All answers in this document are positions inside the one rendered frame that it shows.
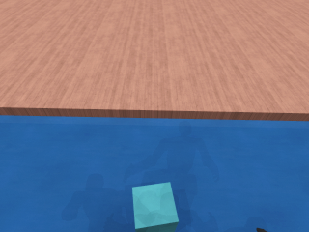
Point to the carton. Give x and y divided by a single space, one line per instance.
154 208

